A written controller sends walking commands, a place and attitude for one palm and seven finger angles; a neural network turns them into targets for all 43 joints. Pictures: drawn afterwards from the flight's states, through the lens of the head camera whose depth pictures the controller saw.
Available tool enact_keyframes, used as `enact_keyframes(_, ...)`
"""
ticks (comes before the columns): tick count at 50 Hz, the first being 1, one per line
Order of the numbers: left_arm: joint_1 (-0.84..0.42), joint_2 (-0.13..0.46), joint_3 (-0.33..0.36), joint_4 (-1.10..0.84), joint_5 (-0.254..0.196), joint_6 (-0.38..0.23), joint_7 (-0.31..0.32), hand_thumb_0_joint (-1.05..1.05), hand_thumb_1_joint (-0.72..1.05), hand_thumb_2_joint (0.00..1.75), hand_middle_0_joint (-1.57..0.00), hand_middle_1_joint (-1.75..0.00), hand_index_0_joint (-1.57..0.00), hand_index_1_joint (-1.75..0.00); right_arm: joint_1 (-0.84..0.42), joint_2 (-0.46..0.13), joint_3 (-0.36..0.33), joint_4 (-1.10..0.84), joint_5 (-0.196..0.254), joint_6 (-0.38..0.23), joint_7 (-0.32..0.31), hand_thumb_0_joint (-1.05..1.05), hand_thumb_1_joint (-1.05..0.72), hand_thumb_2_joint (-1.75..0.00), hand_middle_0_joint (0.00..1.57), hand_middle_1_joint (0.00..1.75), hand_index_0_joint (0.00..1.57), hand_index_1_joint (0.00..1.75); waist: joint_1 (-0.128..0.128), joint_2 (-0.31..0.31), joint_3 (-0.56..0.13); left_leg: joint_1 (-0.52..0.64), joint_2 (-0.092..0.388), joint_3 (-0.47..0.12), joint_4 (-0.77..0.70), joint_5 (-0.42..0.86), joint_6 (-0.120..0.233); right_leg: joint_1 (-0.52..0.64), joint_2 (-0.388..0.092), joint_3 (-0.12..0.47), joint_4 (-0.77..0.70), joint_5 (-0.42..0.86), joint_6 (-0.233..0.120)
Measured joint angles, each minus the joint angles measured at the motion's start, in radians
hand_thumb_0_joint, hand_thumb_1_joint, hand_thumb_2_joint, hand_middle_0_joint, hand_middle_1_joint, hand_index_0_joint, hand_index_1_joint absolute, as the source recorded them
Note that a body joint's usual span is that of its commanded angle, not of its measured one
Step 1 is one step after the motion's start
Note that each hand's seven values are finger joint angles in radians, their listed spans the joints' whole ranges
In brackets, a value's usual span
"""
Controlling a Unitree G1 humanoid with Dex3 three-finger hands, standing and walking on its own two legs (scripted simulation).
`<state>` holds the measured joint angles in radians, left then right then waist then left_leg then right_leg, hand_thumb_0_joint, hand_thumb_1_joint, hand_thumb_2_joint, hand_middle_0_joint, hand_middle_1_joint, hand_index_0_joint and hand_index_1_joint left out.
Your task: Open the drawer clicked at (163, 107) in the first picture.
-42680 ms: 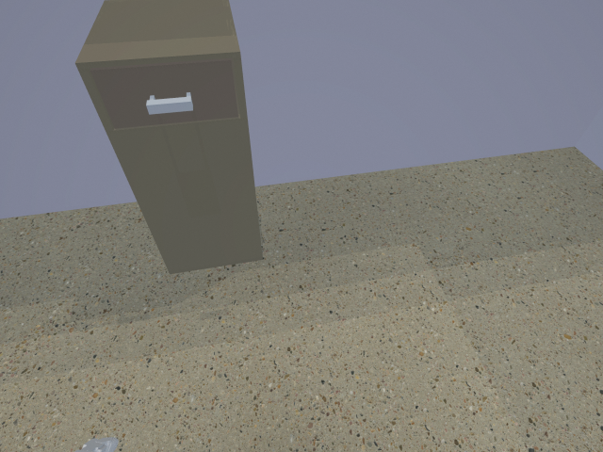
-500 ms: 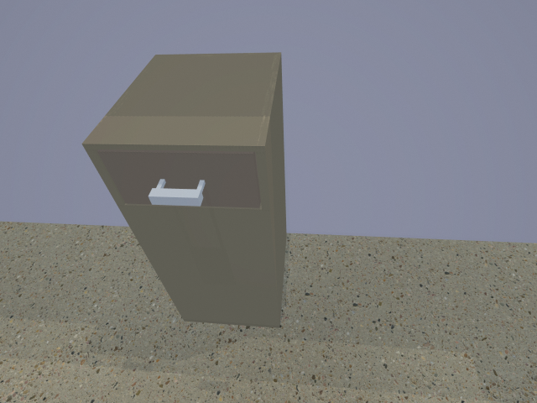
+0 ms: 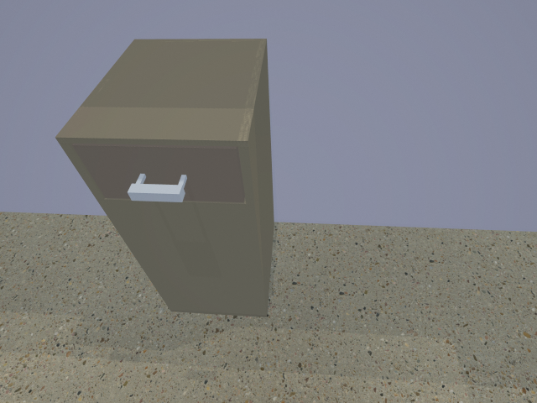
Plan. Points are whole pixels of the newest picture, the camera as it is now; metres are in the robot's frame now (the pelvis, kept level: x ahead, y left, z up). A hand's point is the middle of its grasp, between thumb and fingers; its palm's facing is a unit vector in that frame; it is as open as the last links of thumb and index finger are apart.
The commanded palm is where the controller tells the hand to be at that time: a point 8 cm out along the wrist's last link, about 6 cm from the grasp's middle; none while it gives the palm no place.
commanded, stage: look again from close up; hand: left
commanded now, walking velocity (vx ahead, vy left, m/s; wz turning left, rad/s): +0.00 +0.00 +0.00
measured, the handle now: (159, 185) +0.52 +0.26 -0.01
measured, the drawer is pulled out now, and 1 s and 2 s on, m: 0.00 0.00 0.00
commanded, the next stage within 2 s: shuffle to correct the standing spot in 0.26 s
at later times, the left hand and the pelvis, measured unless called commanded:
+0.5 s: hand out of the picture +0.02 +0.16 -0.17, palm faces +0.07 -0.97 -0.21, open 7.3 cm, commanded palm none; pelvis +0.02 -0.02 +0.00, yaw +1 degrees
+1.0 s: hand out of the picture +0.03 +0.22 -0.17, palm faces +0.05 -0.95 -0.30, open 7.4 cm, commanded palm none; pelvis +0.00 +0.02 -0.01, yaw -1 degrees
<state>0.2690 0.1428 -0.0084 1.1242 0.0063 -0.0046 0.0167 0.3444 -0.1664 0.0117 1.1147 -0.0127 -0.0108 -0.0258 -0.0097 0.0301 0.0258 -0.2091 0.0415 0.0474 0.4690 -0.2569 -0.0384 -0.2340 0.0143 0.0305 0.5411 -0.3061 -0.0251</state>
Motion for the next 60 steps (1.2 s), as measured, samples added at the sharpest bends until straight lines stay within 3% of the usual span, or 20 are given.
enact_keyframes(11,0.019,-0.019,0.003,0.019,0.001,-0.008,0.003,0.01,0.92,0.90,-0.20,-0.30,-0.20,-0.30,-0.050,0.021,-0.003,-0.002,0.002,-0.005,-0.005,0.00,-0.91,-0.90,0.20,0.30,0.20,0.30,0.010,-0.003,-0.004,0.013,0.019,-0.012,-0.003,-0.014,-0.018,0.019,0.019,-0.012,-0.012,-0.012,-0.018)
enact_keyframes(25,0.010,-0.007,0.019,-0.005,0.003,-0.009,0.010,0.01,0.92,0.90,-0.20,-0.30,-0.20,-0.30,-0.074,0.002,-0.014,-0.018,0.004,0.006,-0.009,0.00,-0.91,-0.90,0.20,0.30,0.20,0.30,0.023,-0.009,-0.005,0.022,0.026,-0.022,0.003,-0.030,-0.029,0.032,0.026,-0.023,-0.007,-0.031,-0.029)
enact_keyframes(32,-0.015,0.008,0.047,-0.054,0.011,0.004,0.016,0.00,0.91,0.90,-0.20,-0.30,-0.20,-0.30,-0.083,-0.019,-0.039,-0.061,0.001,0.038,-0.002,0.00,-0.91,-0.90,0.20,0.30,0.20,0.30,0.028,-0.018,0.011,-0.040,-0.003,0.013,0.111,-0.067,0.001,0.007,-0.011,-0.031,0.047,-0.057,-0.017)
enact_keyframes(37,-0.022,0.033,0.063,-0.082,0.014,0.027,0.018,0.00,0.91,0.90,-0.20,-0.30,-0.20,-0.30,-0.093,-0.029,-0.051,-0.089,-0.006,0.035,0.004,0.00,-0.91,-0.90,0.20,0.30,0.20,0.30,0.038,-0.048,0.022,-0.040,-0.030,0.055,0.071,-0.016,0.027,-0.023,-0.046,-0.015,0.104,-0.081,0.011)
enact_keyframes(40,-0.028,0.047,0.069,-0.087,0.014,0.048,0.020,0.00,0.91,0.90,-0.20,-0.30,-0.20,-0.30,-0.103,-0.025,-0.049,-0.115,-0.012,0.035,0.006,0.00,-0.91,-0.90,0.20,0.30,0.20,0.30,0.045,-0.056,0.024,-0.050,-0.034,0.089,0.081,-0.038,0.049,-0.089,-0.054,-0.017,0.247,-0.180,-0.008)
enact_keyframes(43,-0.036,0.046,0.068,-0.092,0.014,0.052,0.020,0.00,0.91,0.90,-0.20,-0.30,-0.20,-0.30,-0.119,-0.020,-0.044,-0.134,-0.019,0.043,0.010,0.00,-0.91,-0.90,0.20,0.30,0.20,0.30,0.040,-0.042,0.031,-0.059,-0.032,0.109,0.074,-0.030,0.060,-0.131,-0.059,-0.056,0.364,-0.216,-0.016)
enact_keyframes(47,-0.028,0.034,0.057,-0.114,0.017,0.028,0.019,0.00,0.91,0.90,-0.20,-0.30,-0.20,-0.30,-0.124,-0.014,-0.040,-0.147,-0.015,0.052,0.016,0.00,-0.91,-0.90,0.20,0.30,0.20,0.30,0.046,-0.023,0.028,-0.097,-0.032,0.127,0.122,-0.046,0.054,-0.052,-0.071,-0.106,0.139,-0.096,-0.008)
enact_keyframes(51,-0.019,0.001,0.047,-0.116,0.022,-0.002,0.022,0.00,0.91,0.90,-0.20,-0.30,-0.20,-0.30,-0.150,-0.031,-0.057,-0.134,-0.014,0.072,0.017,0.00,-0.92,-0.90,0.20,0.30,0.20,0.30,0.046,0.008,0.046,-0.216,-0.059,0.034,0.427,-0.229,0.026,-0.046,-0.074,-0.117,0.125,-0.106,-0.018)
enact_keyframes(54,0.002,-0.006,0.049,-0.117,0.024,-0.003,0.025,0.00,0.91,0.90,-0.20,-0.30,-0.20,-0.30,-0.170,-0.034,-0.061,-0.132,-0.009,0.080,0.025,0.01,-0.92,-0.90,0.20,0.30,0.20,0.30,0.047,-0.011,0.055,-0.284,-0.065,-0.005,0.596,-0.193,0.005,-0.021,-0.090,-0.113,0.069,-0.061,-0.011)
enact_keyframes(57,0.021,0.003,0.053,-0.115,0.025,0.004,0.019,0.00,0.91,0.90,-0.20,-0.30,-0.20,-0.30,-0.186,-0.032,-0.063,-0.140,-0.004,0.085,0.032,0.01,-0.92,-0.90,0.20,0.30,0.20,0.30,0.050,-0.040,0.052,-0.302,-0.048,-0.018,0.599,-0.137,-0.012,-0.006,-0.108,-0.106,0.021,-0.029,0.001)
enact_keyframes(60,0.028,0.020,0.059,-0.113,0.028,0.013,0.011,0.00,0.90,0.90,-0.20,-0.30,-0.20,-0.30,-0.199,-0.033,-0.063,-0.152,0.001,0.083,0.036,0.01,-0.91,-0.90,0.20,0.30,0.20,0.30,0.058,-0.069,0.050,-0.270,-0.032,-0.015,0.485,-0.117,-0.018,-0.005,-0.130,-0.097,-0.002,-0.009,0.018)
